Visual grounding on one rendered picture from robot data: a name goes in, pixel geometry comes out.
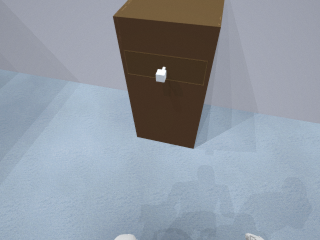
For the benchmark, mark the drawer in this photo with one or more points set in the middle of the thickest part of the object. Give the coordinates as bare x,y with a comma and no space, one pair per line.
177,68

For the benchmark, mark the handle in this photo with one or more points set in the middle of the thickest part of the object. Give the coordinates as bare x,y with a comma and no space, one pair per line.
161,75

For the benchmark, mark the cabinet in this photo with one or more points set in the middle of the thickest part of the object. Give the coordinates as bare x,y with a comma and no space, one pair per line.
170,111

